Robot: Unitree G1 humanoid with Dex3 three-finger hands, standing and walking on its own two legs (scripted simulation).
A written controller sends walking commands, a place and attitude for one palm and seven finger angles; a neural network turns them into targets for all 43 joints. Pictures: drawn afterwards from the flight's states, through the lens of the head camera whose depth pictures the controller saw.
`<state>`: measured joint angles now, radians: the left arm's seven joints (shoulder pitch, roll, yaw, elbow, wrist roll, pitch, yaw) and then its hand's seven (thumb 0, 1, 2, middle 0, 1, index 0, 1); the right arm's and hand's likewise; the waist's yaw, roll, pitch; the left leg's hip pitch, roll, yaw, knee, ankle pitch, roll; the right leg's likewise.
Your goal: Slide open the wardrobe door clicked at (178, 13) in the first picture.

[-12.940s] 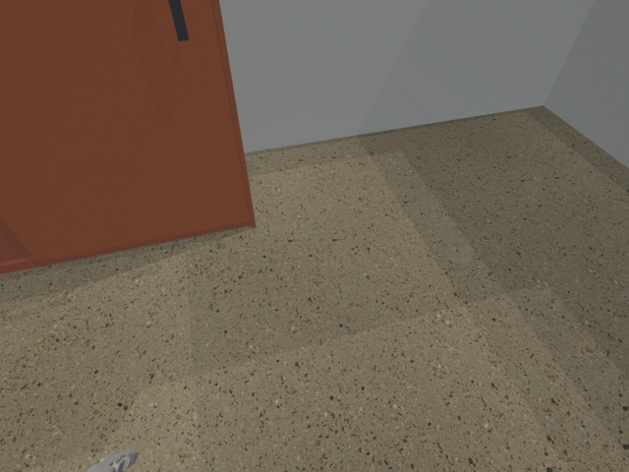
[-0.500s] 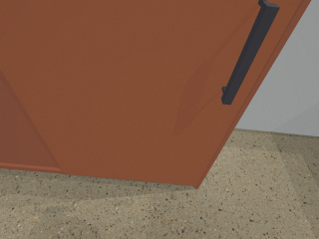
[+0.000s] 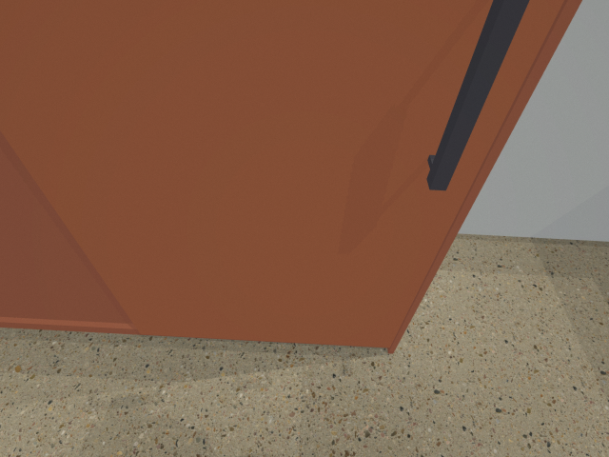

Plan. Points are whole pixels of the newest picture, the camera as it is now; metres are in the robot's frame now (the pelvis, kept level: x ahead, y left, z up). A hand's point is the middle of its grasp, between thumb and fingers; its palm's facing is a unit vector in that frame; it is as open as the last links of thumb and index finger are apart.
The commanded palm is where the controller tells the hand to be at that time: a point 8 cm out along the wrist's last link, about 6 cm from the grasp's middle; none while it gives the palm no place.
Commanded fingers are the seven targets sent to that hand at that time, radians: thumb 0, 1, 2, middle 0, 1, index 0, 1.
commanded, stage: look again from close up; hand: right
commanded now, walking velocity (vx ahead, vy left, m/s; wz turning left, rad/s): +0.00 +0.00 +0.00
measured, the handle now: (462, 99) +0.55 -0.19 +0.21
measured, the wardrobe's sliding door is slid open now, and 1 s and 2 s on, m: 0.00 0.00 0.00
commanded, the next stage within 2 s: shuffle to correct the standing spot in 0.06 s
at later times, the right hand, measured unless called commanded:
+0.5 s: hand out of the picture +0.02 -0.20 -0.19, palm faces +0.06 +0.98 -0.17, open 7.4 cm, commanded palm none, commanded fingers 0.00 -0.90 -0.90 0.20 0.30 0.20 0.30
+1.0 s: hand out of the picture +0.13 -0.23 -0.18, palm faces +0.02 +0.97 -0.23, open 7.3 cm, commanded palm none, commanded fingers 0.00 -0.90 -0.90 0.20 0.30 0.20 0.30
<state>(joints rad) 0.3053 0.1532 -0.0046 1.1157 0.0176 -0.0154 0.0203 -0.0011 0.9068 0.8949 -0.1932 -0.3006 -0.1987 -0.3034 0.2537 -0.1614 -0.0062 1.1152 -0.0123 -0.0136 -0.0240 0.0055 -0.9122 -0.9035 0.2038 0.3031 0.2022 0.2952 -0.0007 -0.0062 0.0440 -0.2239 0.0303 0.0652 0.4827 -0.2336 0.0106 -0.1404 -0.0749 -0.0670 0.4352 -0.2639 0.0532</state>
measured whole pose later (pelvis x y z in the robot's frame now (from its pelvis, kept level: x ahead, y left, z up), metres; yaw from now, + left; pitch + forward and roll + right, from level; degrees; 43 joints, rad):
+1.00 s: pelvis +0.10 -0.04 -0.01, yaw +1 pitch +1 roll -1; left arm 0.20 0.15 0.03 1.02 0.03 -0.01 0.05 0.01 0.94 0.89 -0.20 -0.30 -0.20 -0.30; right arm 0.21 -0.17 -0.05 1.03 -0.01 0.03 -0.05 0.01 -0.92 -0.90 0.20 0.30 0.20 0.29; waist 0.00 0.02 0.11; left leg -0.29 0.04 0.06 0.76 -0.50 -0.01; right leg -0.25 -0.03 -0.10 0.52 -0.28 -0.01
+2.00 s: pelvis +0.09 -0.02 +0.00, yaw +1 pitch +0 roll +0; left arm 0.34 0.08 -0.02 1.15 0.01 -0.03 0.04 0.00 0.91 0.89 -0.20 -0.30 -0.20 -0.30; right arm 0.31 -0.11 0.00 1.14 -0.01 -0.02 -0.03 0.01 -0.92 -0.90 0.20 0.30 0.20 0.29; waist 0.00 0.02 0.04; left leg -0.18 -0.01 0.09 0.45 -0.28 0.05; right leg -0.11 0.00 -0.06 0.41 -0.30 -0.01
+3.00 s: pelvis +0.09 -0.07 +0.00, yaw +3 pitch -1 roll +0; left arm 0.33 0.13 -0.02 1.12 0.01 -0.03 0.03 0.00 0.91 0.89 -0.20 -0.30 -0.20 -0.30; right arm 0.29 -0.13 0.01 1.11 -0.01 -0.01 -0.04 0.01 -0.91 -0.90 0.20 0.30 0.20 0.29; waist 0.00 -0.01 0.05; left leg -0.19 0.03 0.03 0.48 -0.27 -0.01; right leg -0.13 0.05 -0.09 0.42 -0.28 -0.07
